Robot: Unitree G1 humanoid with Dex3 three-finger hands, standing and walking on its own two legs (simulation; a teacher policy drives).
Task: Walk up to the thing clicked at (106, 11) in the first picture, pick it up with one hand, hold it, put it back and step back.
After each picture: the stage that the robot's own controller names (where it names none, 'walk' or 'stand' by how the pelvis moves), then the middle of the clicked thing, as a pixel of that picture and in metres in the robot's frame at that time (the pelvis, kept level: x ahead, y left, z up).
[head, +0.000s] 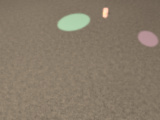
stand; (105, 12) +2.03 -0.38 -0.72
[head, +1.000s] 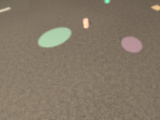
walk; (85, 23) +1.92 +0.06 -0.70
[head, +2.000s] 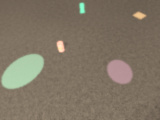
walk; (60, 46) +1.32 +0.30 -0.72
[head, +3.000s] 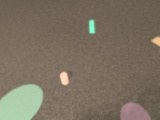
walk; (64, 78) +0.88 +0.25 -0.72
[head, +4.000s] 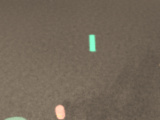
walk; (60, 112) +0.54 +0.20 -0.69
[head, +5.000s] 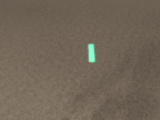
stand; out of the picture +0.41 +0.21 -0.72
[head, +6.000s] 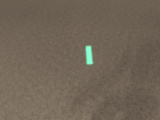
walk; out of the picture +0.38 +0.22 -0.72
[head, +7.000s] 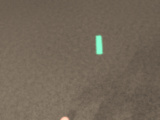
stand; out of the picture +0.42 +0.21 -0.71
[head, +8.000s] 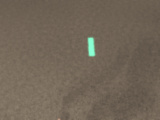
walk; out of the picture +0.42 +0.17 -0.70
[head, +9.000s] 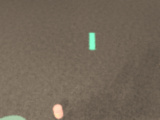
stand; (58, 111) +0.52 +0.20 -0.70
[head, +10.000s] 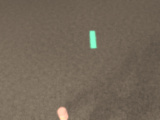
stand; (62, 114) +0.49 +0.21 -0.70
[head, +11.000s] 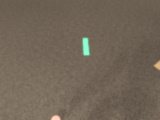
stand; out of the picture +0.47 +0.22 -0.72
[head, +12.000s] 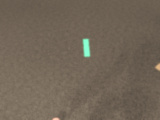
stand; out of the picture +0.45 +0.22 -0.73
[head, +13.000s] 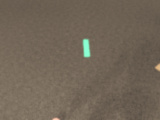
stand; out of the picture +0.45 +0.22 -0.73
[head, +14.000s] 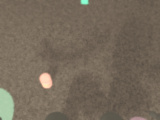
go down; (46, 80) +0.50 +0.21 -0.53
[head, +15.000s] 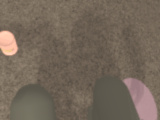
go down; (7, 43) +0.52 +0.27 -0.29
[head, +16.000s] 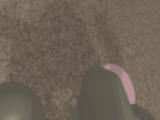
close in; out of the picture +0.51 +0.30 -0.26
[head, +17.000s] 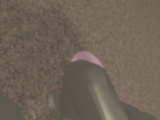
close; out of the picture +0.49 +0.34 -0.23
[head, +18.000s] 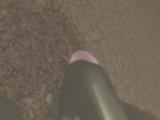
lift; out of the picture +0.48 +0.32 -0.24
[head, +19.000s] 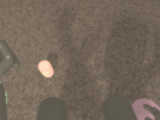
lift; (46, 69) +0.50 +0.20 -0.43
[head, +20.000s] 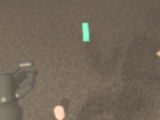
hold; (59, 112) +0.45 +0.17 -0.66
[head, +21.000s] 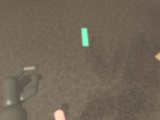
hold; (59, 117) +0.45 +0.18 -0.67
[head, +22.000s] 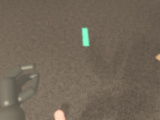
hold; (59, 117) +0.45 +0.18 -0.67
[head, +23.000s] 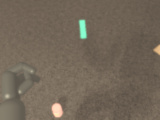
crouch; (57, 110) +0.46 +0.18 -0.66
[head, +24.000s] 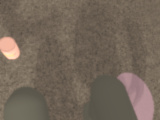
crouch; (9, 48) +0.52 +0.23 -0.32
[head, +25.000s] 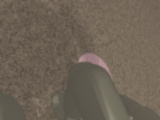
lower; out of the picture +0.48 +0.29 -0.25
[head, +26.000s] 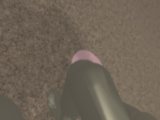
lower; out of the picture +0.48 +0.29 -0.23
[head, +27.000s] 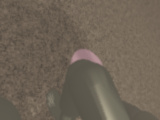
lower; out of the picture +0.48 +0.30 -0.24
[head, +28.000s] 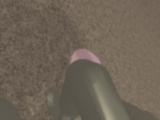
lower; out of the picture +0.48 +0.30 -0.24
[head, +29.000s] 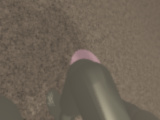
loosen; out of the picture +0.48 +0.30 -0.24
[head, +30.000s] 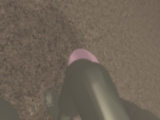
withdraw; out of the picture +0.43 +0.22 -0.27
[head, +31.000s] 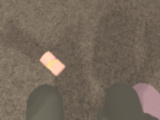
walk; (52, 63) +0.46 +0.14 -0.39
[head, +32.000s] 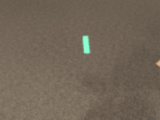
stand; out of the picture +0.38 +0.09 -0.69
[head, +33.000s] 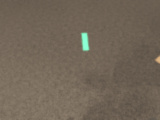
stand; out of the picture +0.40 +0.10 -0.69
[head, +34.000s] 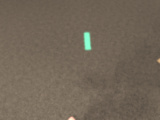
stand; out of the picture +0.42 +0.08 -0.69
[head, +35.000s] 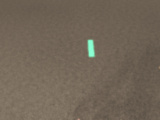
stand; out of the picture +0.45 +0.05 -0.75
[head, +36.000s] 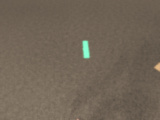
stand; out of the picture +0.44 +0.05 -0.75
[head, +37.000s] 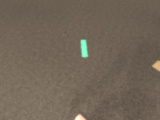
walk; out of the picture +0.48 +0.03 -0.75
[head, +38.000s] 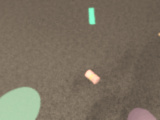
walk; (92, 76) +0.73 -0.07 -0.72
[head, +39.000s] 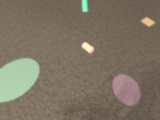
walk; (88, 47) +1.13 -0.08 -0.73
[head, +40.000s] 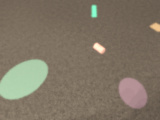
stand; (99, 48) +1.21 -0.16 -0.72
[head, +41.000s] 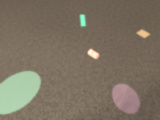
stand; (93, 54) +1.23 -0.16 -0.75
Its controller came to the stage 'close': yes
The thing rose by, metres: 0.01
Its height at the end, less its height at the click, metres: -0.02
